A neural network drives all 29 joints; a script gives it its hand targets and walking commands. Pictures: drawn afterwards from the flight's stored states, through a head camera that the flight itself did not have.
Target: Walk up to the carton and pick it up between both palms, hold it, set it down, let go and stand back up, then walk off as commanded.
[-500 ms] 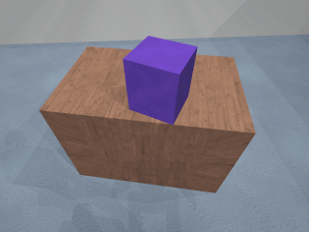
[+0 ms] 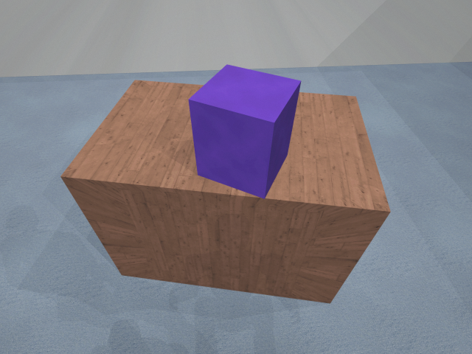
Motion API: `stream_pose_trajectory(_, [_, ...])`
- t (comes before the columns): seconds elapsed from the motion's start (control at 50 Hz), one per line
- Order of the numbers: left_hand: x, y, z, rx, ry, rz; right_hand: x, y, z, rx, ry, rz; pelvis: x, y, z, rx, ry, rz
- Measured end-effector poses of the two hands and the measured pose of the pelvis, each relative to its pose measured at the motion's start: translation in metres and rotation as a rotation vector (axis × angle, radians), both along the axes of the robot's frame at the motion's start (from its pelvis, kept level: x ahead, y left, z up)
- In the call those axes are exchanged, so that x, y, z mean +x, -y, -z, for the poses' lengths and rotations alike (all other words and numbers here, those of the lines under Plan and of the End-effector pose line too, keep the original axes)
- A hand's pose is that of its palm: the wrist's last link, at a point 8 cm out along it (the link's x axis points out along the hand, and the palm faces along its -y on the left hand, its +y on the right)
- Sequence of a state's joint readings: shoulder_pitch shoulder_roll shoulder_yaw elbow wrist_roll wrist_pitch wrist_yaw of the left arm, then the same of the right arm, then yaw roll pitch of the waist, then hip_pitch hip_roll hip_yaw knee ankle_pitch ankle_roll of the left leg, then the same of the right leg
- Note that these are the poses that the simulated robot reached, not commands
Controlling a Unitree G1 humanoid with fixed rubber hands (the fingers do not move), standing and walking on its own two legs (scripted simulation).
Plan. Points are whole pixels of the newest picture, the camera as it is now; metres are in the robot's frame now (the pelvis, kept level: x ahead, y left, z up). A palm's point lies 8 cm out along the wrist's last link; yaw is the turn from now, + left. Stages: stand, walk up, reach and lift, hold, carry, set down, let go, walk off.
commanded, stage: walk up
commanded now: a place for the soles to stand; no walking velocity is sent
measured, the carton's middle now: (245, 131) +0.69 -0.02 -0.01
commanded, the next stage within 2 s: none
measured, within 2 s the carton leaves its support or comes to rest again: neither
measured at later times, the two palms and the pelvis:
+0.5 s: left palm (73, 347) +0.20 +0.31 -0.12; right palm out of the picture +0.11 -0.26 -0.10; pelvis +0.11 +0.03 +0.00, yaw -2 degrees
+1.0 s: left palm (89, 298) +0.30 +0.33 -0.15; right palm (364, 299) +0.28 -0.25 -0.12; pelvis +0.23 +0.04 -0.03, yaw -4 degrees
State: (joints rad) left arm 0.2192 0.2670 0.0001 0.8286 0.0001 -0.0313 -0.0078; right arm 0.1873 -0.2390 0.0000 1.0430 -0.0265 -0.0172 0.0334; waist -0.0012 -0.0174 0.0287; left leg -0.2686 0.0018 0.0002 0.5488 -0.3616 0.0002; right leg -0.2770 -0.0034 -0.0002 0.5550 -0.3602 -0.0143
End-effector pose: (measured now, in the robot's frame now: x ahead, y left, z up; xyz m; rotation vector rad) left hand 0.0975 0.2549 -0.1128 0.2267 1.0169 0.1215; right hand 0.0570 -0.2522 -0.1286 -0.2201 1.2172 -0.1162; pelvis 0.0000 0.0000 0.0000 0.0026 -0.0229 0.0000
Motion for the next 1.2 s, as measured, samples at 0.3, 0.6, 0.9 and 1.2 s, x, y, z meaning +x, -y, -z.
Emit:
stream_pose_trajectory(0.3, [0.021,-0.062,0.021,0.019,-0.07,-0.005,0.07,-0.003,-0.026,-0.118,0.164,-0.027,0.05,-0.038,0.012,-0.032,0.032,0.014])
stream_pose_trajectory(0.6, [0.148,-0.043,0.014,0.049,-0.051,0.109,0.077,0.013,-0.006,-0.097,0.018,0.108,0.149,-0.02,0.016,-0.004,0.023,0.046])
stream_pose_trajectory(0.9, [0.184,-0.062,0.024,0.071,-0.061,0.01,0.215,0.004,-0.009,-0.11,0.169,-0.023,0.212,-0.028,0.026,-0.042,0.036,0.054])
stream_pose_trajectory(1.2, [0.228,-0.063,0.032,0.068,-0.145,0.047,0.226,0.007,-0.019,-0.167,0.091,0.046,0.25,-0.034,0.02,-0.036,-0.005,0.082])
